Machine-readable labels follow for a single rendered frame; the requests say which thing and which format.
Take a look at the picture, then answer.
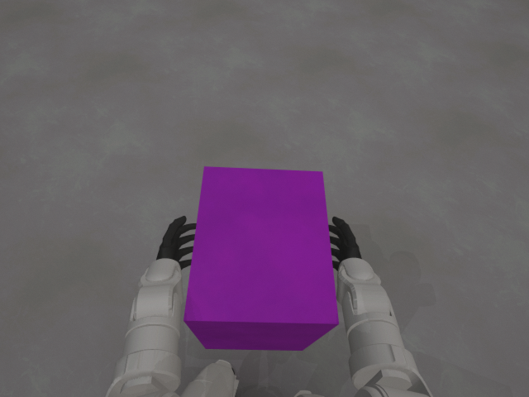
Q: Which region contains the right robot forearm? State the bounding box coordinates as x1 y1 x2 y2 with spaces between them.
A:
336 258 433 397

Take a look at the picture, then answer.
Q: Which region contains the robot left hand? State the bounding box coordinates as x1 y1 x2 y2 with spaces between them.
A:
156 216 197 270

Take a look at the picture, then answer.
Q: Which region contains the robot right hand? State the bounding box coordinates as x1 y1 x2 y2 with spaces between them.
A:
328 217 362 271

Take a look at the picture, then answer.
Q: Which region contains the left robot shin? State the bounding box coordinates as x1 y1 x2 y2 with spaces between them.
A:
215 360 232 369

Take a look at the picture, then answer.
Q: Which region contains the carton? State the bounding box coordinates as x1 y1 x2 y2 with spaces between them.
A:
183 166 339 351

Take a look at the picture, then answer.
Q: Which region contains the left robot thigh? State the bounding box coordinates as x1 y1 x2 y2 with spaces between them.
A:
179 363 239 397

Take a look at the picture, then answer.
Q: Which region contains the left robot forearm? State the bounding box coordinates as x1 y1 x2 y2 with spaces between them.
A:
106 258 183 397

